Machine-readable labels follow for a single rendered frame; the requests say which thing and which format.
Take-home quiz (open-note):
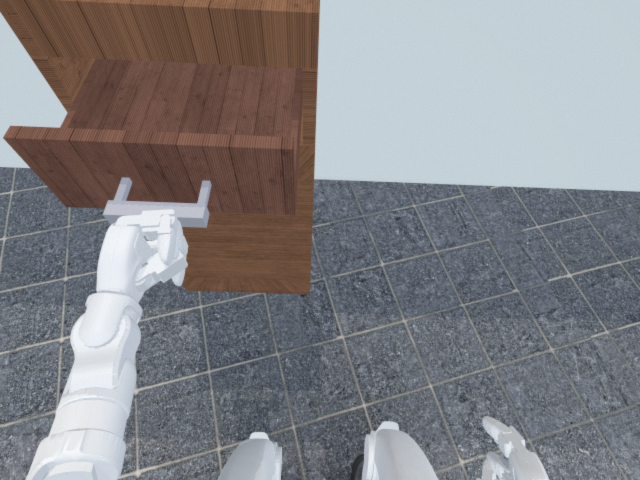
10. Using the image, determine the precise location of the handle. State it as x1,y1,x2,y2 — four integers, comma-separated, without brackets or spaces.
103,177,212,228

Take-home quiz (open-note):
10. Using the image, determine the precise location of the robot left hand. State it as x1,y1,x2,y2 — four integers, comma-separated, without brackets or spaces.
96,209,189,303

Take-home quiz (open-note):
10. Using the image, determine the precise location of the left robot shin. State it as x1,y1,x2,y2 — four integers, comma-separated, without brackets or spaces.
249,432,269,440

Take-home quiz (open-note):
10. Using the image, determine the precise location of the drawer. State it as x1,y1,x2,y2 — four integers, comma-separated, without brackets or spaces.
3,59,303,215

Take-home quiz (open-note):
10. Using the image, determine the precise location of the robot right hand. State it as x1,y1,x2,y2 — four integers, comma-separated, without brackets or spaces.
476,416,549,480

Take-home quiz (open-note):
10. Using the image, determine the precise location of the left robot thigh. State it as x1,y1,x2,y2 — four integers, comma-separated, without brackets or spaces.
217,438,282,480

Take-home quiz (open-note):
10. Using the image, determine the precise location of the robot left forearm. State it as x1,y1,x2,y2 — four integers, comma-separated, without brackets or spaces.
25,291,143,480

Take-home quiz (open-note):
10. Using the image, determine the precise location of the cabinet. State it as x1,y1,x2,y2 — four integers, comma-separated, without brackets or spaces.
0,0,320,295

